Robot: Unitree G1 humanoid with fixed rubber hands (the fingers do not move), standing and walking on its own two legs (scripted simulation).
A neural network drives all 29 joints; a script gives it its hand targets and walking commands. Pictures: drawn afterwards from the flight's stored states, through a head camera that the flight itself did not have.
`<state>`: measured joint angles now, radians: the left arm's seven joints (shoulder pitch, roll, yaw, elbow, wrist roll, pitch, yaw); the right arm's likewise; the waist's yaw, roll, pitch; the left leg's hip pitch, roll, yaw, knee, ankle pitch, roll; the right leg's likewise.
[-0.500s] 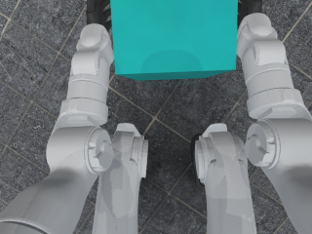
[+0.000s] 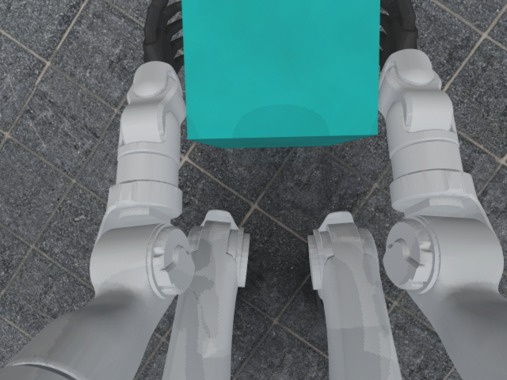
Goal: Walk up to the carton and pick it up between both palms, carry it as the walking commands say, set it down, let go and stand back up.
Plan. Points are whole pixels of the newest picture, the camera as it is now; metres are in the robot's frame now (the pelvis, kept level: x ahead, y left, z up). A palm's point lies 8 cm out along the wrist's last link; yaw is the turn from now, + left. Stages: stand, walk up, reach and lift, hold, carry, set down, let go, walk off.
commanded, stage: reach and lift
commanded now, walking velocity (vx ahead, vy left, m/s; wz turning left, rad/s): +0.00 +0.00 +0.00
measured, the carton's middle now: (276, 60) +0.54 +0.00 -0.17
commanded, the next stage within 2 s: none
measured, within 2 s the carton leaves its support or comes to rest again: neither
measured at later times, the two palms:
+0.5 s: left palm (132, 56) +0.50 +0.15 -0.02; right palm (425, 40) +0.51 -0.14 -0.03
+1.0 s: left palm (87, 44) +0.48 +0.16 +0.05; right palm (472, 20) +0.49 -0.14 +0.05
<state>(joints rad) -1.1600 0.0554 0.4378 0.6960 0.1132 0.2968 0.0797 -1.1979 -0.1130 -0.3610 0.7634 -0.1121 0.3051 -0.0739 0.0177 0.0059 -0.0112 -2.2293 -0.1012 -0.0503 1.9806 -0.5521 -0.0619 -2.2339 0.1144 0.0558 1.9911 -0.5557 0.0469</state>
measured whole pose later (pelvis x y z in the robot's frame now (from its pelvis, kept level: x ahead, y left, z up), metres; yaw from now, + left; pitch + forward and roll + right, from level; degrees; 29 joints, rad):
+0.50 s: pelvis +0.00 +0.00 +0.05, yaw +0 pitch +44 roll +1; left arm -1.06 0.01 0.47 0.68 0.16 0.33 0.06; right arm -1.10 -0.06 -0.41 0.75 -0.16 0.34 -0.06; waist 0.02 0.00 -0.11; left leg -2.06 -0.12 -0.07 1.81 -0.52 -0.06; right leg -2.06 0.12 0.07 1.82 -0.53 0.05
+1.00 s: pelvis +0.02 +0.00 +0.11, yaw +0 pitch +41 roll +0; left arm -0.92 -0.03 0.46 0.67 0.17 0.32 0.05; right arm -0.96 -0.02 -0.40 0.74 -0.17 0.32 -0.05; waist 0.02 0.00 -0.17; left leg -1.83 -0.12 -0.09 1.63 -0.52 -0.05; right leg -1.83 0.13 0.09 1.64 -0.53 0.04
